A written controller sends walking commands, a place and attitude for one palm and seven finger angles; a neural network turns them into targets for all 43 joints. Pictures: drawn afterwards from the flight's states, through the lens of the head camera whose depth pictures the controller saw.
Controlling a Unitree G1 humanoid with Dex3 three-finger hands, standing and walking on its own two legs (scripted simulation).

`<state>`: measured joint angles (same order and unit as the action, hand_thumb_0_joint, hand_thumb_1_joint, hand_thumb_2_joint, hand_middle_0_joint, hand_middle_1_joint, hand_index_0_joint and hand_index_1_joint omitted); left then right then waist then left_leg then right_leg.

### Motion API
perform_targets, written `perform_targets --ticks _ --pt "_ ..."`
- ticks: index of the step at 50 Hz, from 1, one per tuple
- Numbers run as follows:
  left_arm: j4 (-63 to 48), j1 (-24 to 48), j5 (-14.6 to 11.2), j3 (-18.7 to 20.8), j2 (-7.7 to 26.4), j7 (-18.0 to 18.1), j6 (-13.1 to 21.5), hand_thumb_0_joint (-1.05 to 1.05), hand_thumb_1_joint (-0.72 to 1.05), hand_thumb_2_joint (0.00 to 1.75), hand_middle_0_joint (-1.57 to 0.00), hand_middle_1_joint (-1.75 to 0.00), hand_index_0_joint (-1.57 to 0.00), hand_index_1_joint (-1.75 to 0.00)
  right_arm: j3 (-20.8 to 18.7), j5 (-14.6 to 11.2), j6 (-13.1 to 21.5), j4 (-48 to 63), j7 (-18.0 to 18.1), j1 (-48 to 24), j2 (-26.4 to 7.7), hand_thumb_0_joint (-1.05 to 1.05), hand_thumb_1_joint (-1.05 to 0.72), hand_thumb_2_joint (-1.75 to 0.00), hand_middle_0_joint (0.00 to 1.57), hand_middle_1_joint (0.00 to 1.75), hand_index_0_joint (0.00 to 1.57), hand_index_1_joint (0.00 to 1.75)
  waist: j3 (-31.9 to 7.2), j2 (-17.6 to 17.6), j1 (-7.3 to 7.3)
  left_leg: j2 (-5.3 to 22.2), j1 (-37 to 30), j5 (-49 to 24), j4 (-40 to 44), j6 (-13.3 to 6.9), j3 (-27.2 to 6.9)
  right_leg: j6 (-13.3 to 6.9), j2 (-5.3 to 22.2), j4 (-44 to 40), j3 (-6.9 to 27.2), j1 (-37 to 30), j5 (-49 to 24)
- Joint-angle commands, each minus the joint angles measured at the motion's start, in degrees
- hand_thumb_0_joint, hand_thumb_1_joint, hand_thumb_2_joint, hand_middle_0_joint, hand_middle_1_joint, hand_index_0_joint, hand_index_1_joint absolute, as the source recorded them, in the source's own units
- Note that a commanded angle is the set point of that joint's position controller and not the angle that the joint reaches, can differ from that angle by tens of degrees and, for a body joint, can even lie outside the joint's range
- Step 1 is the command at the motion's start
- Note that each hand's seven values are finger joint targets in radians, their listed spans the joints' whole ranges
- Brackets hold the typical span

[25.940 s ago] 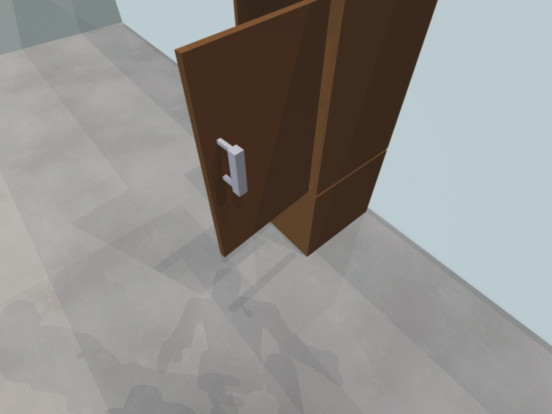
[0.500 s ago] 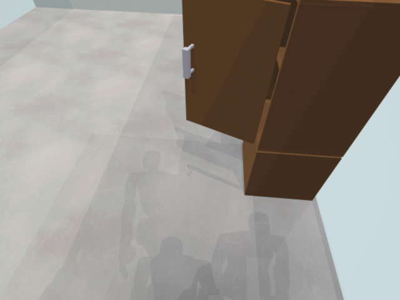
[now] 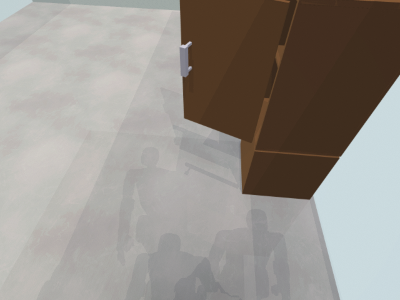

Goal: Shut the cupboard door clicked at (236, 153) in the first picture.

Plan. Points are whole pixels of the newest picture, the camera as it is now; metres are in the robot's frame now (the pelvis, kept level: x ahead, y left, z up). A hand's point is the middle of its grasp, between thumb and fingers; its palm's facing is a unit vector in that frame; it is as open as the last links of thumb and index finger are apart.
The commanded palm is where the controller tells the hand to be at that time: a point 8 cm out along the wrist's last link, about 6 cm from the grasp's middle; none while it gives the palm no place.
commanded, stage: walk to a spot facing it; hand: left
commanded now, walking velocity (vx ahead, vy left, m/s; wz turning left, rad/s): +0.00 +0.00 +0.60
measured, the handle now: (187, 59) +0.95 +0.10 +0.00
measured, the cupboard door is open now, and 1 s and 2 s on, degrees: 67 67 67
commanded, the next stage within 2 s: turn to face it in 1.92 s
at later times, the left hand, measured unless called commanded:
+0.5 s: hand out of the picture +0.04 +0.24 -0.18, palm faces +0.24 -0.94 -0.23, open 7.3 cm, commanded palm none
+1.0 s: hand out of the picture -0.03 +0.18 -0.15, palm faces +0.52 -0.79 -0.32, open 7.4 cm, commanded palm none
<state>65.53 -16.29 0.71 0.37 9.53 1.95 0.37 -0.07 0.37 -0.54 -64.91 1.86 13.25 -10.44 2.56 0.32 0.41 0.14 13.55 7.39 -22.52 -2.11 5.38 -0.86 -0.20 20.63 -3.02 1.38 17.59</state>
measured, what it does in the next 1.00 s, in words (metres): steps on the spot, turning left: right foot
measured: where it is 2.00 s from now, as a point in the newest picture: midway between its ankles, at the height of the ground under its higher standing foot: outside the picture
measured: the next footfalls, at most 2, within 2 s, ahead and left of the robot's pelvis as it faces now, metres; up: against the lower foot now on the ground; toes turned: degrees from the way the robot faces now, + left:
right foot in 0.80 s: +0.08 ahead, -0.13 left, +0.00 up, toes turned +28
left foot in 1.20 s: -0.02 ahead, +0.10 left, +0.00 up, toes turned +48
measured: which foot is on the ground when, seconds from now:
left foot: down 0.00-0.80, up 0.82-1.00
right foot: down 0.00-0.34, up 0.36-0.78, down 0.80-1.00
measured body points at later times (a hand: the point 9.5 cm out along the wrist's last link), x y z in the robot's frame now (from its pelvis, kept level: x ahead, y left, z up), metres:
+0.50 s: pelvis +0.00 +0.02 -0.01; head +0.06 +0.05 +0.43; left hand +0.03 +0.29 -0.17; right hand +0.09 -0.21 -0.15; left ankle +0.04 +0.10 -0.74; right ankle -0.02 -0.14 -0.67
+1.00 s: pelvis +0.03 -0.04 +0.00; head +0.09 -0.02 +0.44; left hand -0.06 +0.22 -0.13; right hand +0.24 -0.22 -0.15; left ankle -0.05 +0.08 -0.67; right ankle +0.05 -0.15 -0.74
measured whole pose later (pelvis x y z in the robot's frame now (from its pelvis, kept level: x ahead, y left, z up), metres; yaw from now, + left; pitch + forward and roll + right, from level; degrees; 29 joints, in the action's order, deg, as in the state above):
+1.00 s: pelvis +0.03 -0.04 +0.00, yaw +34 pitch +1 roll +3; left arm 51.0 -12.8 1.5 2.7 12.2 1.8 -1.1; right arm -4.8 0.9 -4.8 -51.1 -1.3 10.2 -15.4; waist 6.3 -0.5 1.7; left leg -1.1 30.1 23.7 -60.1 3.5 -0.2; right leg -0.3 4.5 28.3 -5.1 10.3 19.3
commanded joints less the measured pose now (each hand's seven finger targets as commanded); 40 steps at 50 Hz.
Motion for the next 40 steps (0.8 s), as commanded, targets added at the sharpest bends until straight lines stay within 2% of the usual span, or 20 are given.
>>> perform_targets --ticks 1,5,8,11,13,14,15,16,17,18,19,20,21,25,33,35,37,38,39,40 --pt "-1.2 -4.3 -0.1 1.0 6.6 0.4 0.3 0.0 0.9 0.9 -0.2 -0.3 -0.2 -0.3 -1.2 0.3 0.5 1.5 0.0 2.6 -6.1 0.0 -0.9 -0.9 0.2 0.3 0.2 0.3 2.0 -0.9 0.33 6.4 -5.6 -5.0 2.4 0.4 -7.8 -1.4 6.9 -4.9 4.7 8.8 -7.2" --pt "-2.9 -4.8 -0.1 2.3 7.1 0.7 -0.7 0.0 0.9 0.9 -0.2 -0.3 -0.2 -0.3 -1.6 0.5 -0.5 3.2 -0.3 2.6 -5.5 0.0 -0.9 -0.9 0.2 0.3 0.2 0.3 1.8 0.0 -0.2 5.3 0.1 -6.7 -2.5 0.5 -8.3 -1.9 8.8 -0.3 2.9 7.2 -8.5" --pt "-5.3 -3.8 0.3 3.7 9.0 0.8 -1.1 0.0 0.9 0.9 -0.2 -0.3 -0.2 -0.3 -2.3 0.6 -1.1 5.4 -0.7 2.0 -5.4 0.0 -0.9 -0.9 0.2 0.3 0.2 0.3 1.6 4.2 -0.46 2.9 5.6 -5.0 -10.5 1.2 -6.3 -4.9 13.5 0.6 3.9 6.2 -11.9" --pt "-8.1 -1.6 0.8 4.5 10.2 0.8 -1.0 0.0 0.9 0.9 -0.2 -0.3 -0.2 -0.3 -3.2 0.8 -2.0 8.4 -1.2 -0.8 -4.9 0.0 -0.9 -0.9 0.2 0.3 0.2 0.3 4.1 9.3 -0.74 1.9 13.0 15.6 -26.0 2.6 -3.4 -9.7 20.7 1.2 5.1 5.6 -28.0" --pt "-9.6 0.3 1.2 5.2 11.1 1.0 -0.9 0.0 0.9 0.9 -0.2 -0.3 -0.2 -0.3 -3.5 0.5 -1.9 10.2 -1.5 -1.1 -5.0 0.0 -0.9 -0.9 0.2 0.3 0.2 0.3 4.0 7.1 0.05 3.5 13.7 19.2 -23.7 2.7 -3.1 -9.5 22.0 6.1 2.5 3.3 -37.5" --pt "-10.3 1.2 1.0 5.5 12.3 0.8 -0.8 0.0 0.9 0.9 -0.2 -0.3 -0.2 -0.3 -3.5 0.6 -1.8 10.2 -1.7 0.4 -5.0 0.0 -0.9 -0.9 0.2 0.3 0.2 0.3 3.0 5.9 1.16 2.9 10.6 14.7 -17.3 2.7 -1.7 -7.4 20.2 11.4 -0.9 2.8 -41.1" --pt "-11.0 1.2 0.6 5.6 12.6 0.6 -0.8 0.0 0.9 0.9 -0.2 -0.3 -0.2 -0.3 -3.7 1.0 -1.5 9.7 -1.7 4.6 -6.2 0.0 -0.9 -0.9 0.2 0.3 0.2 0.3 -0.4 2.2 2.76 2.4 2.6 0.5 -11.0 1.6 -2.5 -3.6 17.1 20.3 -4.1 5.9 -38.9" --pt "-12.4 -0.5 -0.2 5.5 11.0 0.3 -1.1 0.0 0.9 0.9 -0.2 -0.3 -0.2 -0.3 -4.4 1.5 -0.9 9.6 -1.6 8.3 -10.0 0.0 -0.9 -0.9 0.2 0.3 0.2 0.3 -3.4 -10.9 3.57 10.7 -5.0 -24.8 -4.8 -4.1 -17.4 1.7 9.9 32.2 -7.4 15.7 -21.0" --pt "-14.7 0.3 -0.4 4.6 8.4 0.4 -1.2 0.0 0.9 0.9 -0.2 -0.3 -0.2 -0.3 -5.3 1.5 -1.0 9.2 -1.2 11.0 -14.1 0.0 -0.9 -0.9 0.2 0.3 0.2 0.3 -5.0 -19.9 4.0 21.1 -7.2 -34.9 1.2 -11.9 -32.6 3.2 2.8 43.7 -4.1 23.1 20.6" --pt "-15.7 5.0 0.2 4.6 9.3 0.8 -2.3 0.0 0.9 0.9 -0.2 -0.3 -0.2 -0.3 -5.2 1.3 -1.1 8.6 -0.8 11.4 -14.3 0.0 -0.9 -0.9 0.2 0.3 0.2 0.3 -4.8 -13.1 4.57 21.1 -3.6 -18.6 4.6 -11.4 -35.6 2.1 3.5 48.0 3.1 24.6 20.9" --pt "-16.2 6.4 0.3 4.9 8.7 0.5 -2.3 0.0 0.9 0.9 -0.2 -0.3 -0.2 -0.3 -5.3 1.6 -1.0 10.1 -0.5 9.0 -14.2 0.0 -0.9 -0.9 0.2 0.3 0.2 0.3 -3.8 -8.7 3.73 20.3 -0.6 -3.3 6.6 -10.0 -35.8 2.1 4.2 48.9 4.9 26.7 16.6" --pt "-16.2 6.8 0.5 5.1 8.5 0.0 -2.1 0.0 0.9 0.9 -0.2 -0.3 -0.2 -0.3 -5.1 1.6 -0.8 11.3 -0.4 6.0 -13.3 0.0 -0.9 -0.9 0.2 0.3 0.2 0.3 -2.4 -6.1 2.57 17.6 1.5 5.4 8.0 -8.3 -33.1 2.5 4.8 48.3 5.7 27.7 11.2" --pt "-16.2 6.7 0.7 5.2 8.3 -0.4 -2.0 0.0 0.9 0.9 -0.2 -0.3 -0.2 -0.3 -4.8 1.6 -0.5 12.1 -0.3 3.9 -12.6 0.0 -0.9 -0.9 0.2 0.3 0.2 0.3 -1.7 -5.2 1.62 15.1 2.3 7.1 8.3 -6.9 -30.3 3.0 4.8 47.0 5.4 28.1 7.2" --pt "-16.6 5.7 0.8 5.2 8.2 -1.0 -1.9 0.0 0.9 0.9 -0.2 -0.3 -0.2 -0.3 -5.1 1.4 -0.2 13.3 -0.4 2.5 -12.6 0.0 -0.9 -0.9 0.2 0.3 0.2 0.3 -5.8 -4.7 0.91 11.8 -1.4 2.9 7.6 -6.3 -26.2 4.2 3.5 39.9 4.5 27.3 4.1" --pt "-19.7 7.7 0.8 4.7 9.4 -0.8 -2.1 0.0 0.9 0.9 -0.2 -0.3 -0.2 -0.3 -6.8 1.5 -1.6 15.0 -1.4 1.4 -14.9 0.0 -0.9 -0.9 0.2 0.3 0.2 0.3 -6.3 -10.5 1.61 9.0 -0.9 5.2 6.3 -6.2 -30.5 4.4 0.0 25.7 3.9 22.6 6.5" --pt "-19.5 5.9 0.5 4.8 9.7 -0.7 -2.3 0.0 0.9 0.9 -0.2 -0.3 -0.2 -0.3 -7.1 1.6 -2.0 15.8 -1.5 0.0 -14.9 0.0 -0.9 -0.9 0.2 0.3 0.2 0.3 -6.1 -11.7 1.0 7.8 2.3 6.7 6.7 -5.4 -31.5 3.7 -1.4 20.7 3.3 17.4 6.5" --pt "-18.6 1.1 0.3 5.2 10.8 -0.5 -2.2 0.0 0.9 0.9 -0.2 -0.3 -0.2 -0.3 -7.2 1.3 -2.2 16.9 -1.6 -2.4 -14.2 0.0 -0.9 -0.9 0.2 0.3 0.2 0.3 -7.0 -11.2 -1.24 5.0 6.6 8.3 5.5 -3.3 -30.5 2.8 -2.3 10.7 2.3 8.9 3.1" --pt "-18.1 -2.3 0.4 5.6 12.8 -0.3 -1.8 0.0 0.9 0.9 -0.2 -0.3 -0.2 -0.3 -7.2 0.8 -2.3 17.5 -1.8 -3.7 -13.1 0.0 -0.9 -0.9 0.2 0.3 0.2 0.3 -7.8 -8.7 -2.95 2.5 11.2 10.0 1.7 -1.2 -28.4 2.0 -0.3 1.2 4.2 1.7 -0.3" --pt "-18.5 -2.8 1.2 6.6 17.1 0.1 -1.2 0.0 0.9 0.9 -0.2 -0.3 -0.2 -0.3 -7.0 0.1 -2.6 18.0 -2.1 -2.6 -9.2 0.0 -0.9 -0.9 0.2 0.3 0.2 0.3 -6.7 4.4 -2.78 -4.2 21.2 19.0 -12.1 3.3 -20.6 -2.9 12.9 -8.6 18.6 -3.0 8.8" --pt "-20.2 2.5 1.7 6.4 19.8 0.4 -1.3 0.0 0.9 0.9 -0.2 -0.3 -0.2 -0.3 -6.9 0.6 -2.3 18.8 -2.1 -2.2 -8.4 0.0 -0.9 -0.9 0.2 0.3 0.2 0.3 -2.4 13.0 -1.85 -8.2 25.4 24.0 -32.4 5.7 -11.3 -9.4 28.0 -13.1 31.0 6.2 11.0"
